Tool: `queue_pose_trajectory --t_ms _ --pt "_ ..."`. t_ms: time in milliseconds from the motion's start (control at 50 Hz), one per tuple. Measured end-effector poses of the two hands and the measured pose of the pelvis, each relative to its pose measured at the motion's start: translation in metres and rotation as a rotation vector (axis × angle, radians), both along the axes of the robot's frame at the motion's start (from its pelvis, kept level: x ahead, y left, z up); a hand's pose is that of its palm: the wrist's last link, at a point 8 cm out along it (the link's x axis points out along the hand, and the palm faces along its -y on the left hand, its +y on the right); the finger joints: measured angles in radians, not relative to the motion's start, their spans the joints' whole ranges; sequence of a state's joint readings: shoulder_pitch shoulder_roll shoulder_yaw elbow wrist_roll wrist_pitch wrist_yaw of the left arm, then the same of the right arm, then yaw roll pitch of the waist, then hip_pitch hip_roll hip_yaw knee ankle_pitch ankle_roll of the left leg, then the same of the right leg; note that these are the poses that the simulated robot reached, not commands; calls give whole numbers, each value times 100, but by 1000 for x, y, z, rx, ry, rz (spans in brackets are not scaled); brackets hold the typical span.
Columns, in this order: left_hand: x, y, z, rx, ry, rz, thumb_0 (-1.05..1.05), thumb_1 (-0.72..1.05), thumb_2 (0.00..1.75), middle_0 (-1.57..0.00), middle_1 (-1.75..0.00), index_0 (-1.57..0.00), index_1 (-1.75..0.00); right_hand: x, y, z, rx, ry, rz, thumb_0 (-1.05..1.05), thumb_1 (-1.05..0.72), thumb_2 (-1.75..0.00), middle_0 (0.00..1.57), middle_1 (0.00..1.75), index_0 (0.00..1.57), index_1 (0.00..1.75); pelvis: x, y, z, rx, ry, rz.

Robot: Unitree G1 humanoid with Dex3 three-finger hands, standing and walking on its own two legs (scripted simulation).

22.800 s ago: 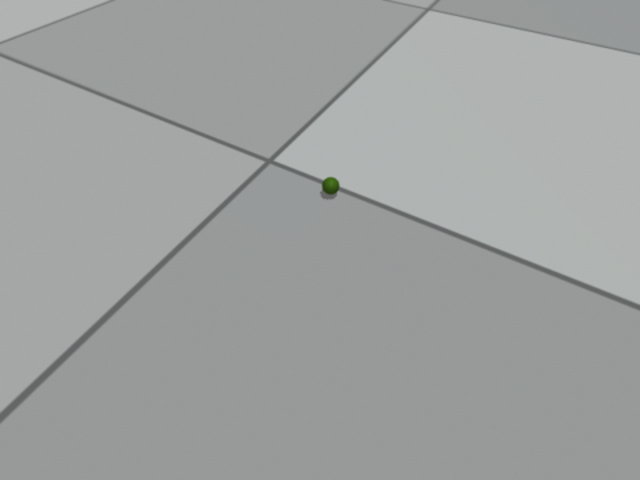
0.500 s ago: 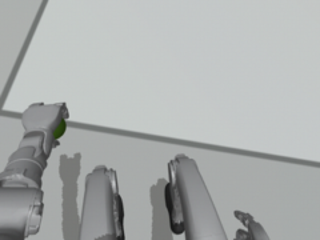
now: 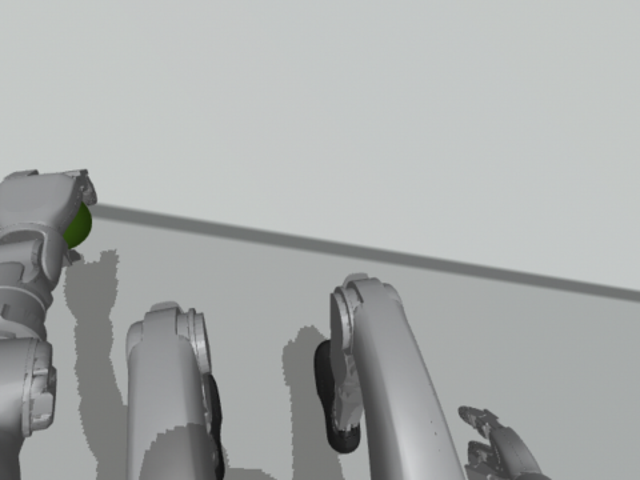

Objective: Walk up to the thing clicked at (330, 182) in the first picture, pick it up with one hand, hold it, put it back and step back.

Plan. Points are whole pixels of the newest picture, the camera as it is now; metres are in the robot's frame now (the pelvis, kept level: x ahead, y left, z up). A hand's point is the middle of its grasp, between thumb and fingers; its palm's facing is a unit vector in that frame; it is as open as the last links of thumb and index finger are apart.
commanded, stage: crouch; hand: left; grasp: from above
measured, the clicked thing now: (57, 221) +0.45 +0.28 -0.19
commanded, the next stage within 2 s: lower in 0.42 s
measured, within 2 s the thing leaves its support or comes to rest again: neither
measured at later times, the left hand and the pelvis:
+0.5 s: hand (74, 231) +0.44 +0.27 -0.22, palm faces -0.46 -0.05 -0.89, open 9.6 cm; pelvis -0.01 +0.00 -0.05, yaw -1 degrees
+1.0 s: hand (89, 238) +0.44 +0.27 -0.28, palm faces -0.46 -0.06 -0.89, open 9.6 cm; pelvis +0.00 +0.00 -0.09, yaw -3 degrees
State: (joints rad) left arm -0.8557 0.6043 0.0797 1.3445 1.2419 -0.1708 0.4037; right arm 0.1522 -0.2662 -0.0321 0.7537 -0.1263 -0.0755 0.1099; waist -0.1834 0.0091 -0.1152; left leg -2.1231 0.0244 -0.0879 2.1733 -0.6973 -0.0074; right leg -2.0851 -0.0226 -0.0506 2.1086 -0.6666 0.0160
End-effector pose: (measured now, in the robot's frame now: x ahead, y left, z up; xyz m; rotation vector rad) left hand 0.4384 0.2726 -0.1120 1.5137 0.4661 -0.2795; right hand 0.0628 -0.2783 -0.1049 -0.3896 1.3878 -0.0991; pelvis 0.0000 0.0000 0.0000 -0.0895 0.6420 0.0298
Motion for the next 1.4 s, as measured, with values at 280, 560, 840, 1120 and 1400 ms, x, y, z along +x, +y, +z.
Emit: queue_pose_trajectory --t_ms 280,560,840,1120,1400 --pt "6 0 -34 -3 0 -7 0 -4 69 -48 -89 -62 -89 -28 3 -32 11 39 -11 0 -91 -90 21 30 20 30 -8 0 -37 -4 -28 -7" --pt "12 2 -57 -6 3 -8 -1 -3 66 -49 -88 -64 -86 -33 5 -49 14 64 0 0 -91 -90 21 30 20 30 -7 1 -57 -13 -38 -13" --pt "13 3 -92 -22 10 -17 -1 -5 64 -53 -86 -68 -83 -29 2 -58 -10 68 42 0 -91 -90 21 30 20 30 -5 2 -76 -31 -53 -18" --pt "17 2 -122 -25 3 2 -1 -5 63 -53 -85 -69 -82 -32 7 -71 9 98 76 0 -91 -89 21 30 20 30 -2 2 -91 -44 -68 -31" --pt "21 3 -148 -51 7 14 -1 -4 64 -52 -86 -67 -83 -44 10 -70 13 127 119 0 -91 -89 21 30 20 30 0 5 -105 -71 -100 -46"
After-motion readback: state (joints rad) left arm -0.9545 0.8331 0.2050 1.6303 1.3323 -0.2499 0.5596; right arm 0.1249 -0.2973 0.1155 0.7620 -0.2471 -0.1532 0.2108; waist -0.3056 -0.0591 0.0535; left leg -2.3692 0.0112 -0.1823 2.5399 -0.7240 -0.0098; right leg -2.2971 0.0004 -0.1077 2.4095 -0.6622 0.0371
